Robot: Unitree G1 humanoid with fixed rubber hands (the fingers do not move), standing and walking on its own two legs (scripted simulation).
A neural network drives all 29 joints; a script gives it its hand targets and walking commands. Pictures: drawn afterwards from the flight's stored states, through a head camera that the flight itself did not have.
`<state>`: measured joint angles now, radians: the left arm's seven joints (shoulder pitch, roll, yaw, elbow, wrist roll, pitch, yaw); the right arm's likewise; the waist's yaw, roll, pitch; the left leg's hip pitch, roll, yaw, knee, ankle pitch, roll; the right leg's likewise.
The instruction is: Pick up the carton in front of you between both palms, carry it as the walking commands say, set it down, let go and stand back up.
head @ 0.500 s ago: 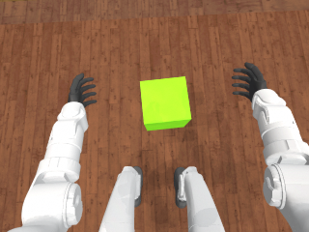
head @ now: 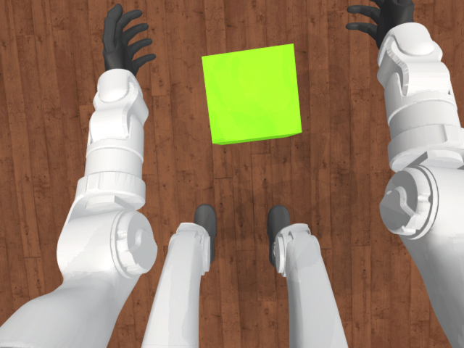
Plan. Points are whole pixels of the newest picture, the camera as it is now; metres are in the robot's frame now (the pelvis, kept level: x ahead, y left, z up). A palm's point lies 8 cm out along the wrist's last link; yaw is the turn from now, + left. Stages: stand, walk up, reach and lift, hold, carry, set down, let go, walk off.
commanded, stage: reach and lift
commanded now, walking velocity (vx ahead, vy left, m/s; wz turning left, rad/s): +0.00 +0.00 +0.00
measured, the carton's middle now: (251, 103) +0.51 -0.02 -0.51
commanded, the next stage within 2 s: none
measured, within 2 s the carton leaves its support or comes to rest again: leaves its support in 1.58 s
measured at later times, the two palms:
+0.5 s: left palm (166, 103) +0.49 +0.18 -0.36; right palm (335, 85) +0.52 -0.20 -0.36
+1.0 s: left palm (181, 103) +0.51 +0.16 -0.44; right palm (321, 86) +0.54 -0.19 -0.44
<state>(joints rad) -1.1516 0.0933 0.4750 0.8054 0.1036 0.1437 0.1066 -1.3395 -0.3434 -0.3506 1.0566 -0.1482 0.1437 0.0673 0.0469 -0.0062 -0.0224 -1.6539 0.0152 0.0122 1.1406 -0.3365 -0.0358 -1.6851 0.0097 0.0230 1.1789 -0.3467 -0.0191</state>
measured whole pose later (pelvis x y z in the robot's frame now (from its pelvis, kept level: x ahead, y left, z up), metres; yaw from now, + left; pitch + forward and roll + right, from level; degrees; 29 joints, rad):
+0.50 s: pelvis -0.05 +0.02 -0.21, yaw +1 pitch +43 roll +4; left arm -1.38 0.23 0.23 0.95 -0.18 0.16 0.20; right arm -1.53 -0.51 -0.05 1.16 0.16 0.14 -0.01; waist 0.04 0.03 0.23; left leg -2.20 -0.03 0.01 1.98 -0.53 -0.05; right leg -2.24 0.02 0.06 2.01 -0.53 0.02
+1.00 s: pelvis -0.04 +0.01 -0.27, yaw +2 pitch +35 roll +4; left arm -1.53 0.25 0.18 1.11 -0.22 0.08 0.19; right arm -1.68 -0.52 0.06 1.29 0.23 0.08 -0.02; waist 0.02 0.04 0.45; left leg -2.22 -0.05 0.00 2.20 -0.61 -0.07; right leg -2.25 0.01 0.06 2.25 -0.61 0.00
